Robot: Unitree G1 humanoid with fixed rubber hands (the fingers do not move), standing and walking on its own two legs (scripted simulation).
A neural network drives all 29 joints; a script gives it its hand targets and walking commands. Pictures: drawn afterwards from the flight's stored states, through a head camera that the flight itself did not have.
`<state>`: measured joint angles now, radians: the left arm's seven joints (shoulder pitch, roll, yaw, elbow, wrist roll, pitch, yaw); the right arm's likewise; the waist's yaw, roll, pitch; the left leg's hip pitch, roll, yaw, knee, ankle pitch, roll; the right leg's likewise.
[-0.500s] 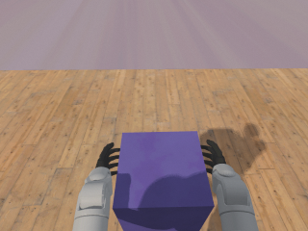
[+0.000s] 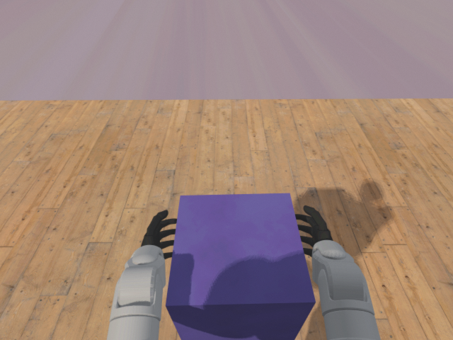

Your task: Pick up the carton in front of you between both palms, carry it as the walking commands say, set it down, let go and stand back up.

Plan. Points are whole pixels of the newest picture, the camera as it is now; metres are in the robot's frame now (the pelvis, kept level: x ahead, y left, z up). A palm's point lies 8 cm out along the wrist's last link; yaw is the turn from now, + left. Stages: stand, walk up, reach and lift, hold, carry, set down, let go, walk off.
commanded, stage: carry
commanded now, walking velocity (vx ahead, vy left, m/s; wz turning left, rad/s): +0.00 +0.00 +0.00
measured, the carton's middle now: (236, 274) +0.28 +0.00 -0.05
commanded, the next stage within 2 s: hold in 0.30 s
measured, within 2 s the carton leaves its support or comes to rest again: neither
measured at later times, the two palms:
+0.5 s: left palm (132, 270) +0.24 +0.18 +0.04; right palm (306, 246) +0.28 -0.12 +0.05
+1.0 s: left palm (142, 274) +0.23 +0.15 +0.06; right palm (318, 241) +0.29 -0.14 +0.06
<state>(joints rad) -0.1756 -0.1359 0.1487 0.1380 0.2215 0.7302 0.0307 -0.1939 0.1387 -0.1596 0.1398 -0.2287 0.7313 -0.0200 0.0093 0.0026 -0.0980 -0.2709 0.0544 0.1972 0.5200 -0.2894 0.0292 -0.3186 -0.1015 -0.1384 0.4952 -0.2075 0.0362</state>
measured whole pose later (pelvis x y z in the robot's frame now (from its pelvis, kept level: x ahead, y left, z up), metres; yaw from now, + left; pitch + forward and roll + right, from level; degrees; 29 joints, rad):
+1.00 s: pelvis -0.03 -0.05 +0.01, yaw +10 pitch -9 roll +0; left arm -0.32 -0.17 0.30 0.33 0.35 0.71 -0.04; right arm -0.34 0.17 -0.29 0.36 -0.33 0.69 0.02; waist 0.00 0.01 0.04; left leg -0.08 0.01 -0.03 0.41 -0.18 0.00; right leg -0.07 0.01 0.01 0.41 -0.19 -0.01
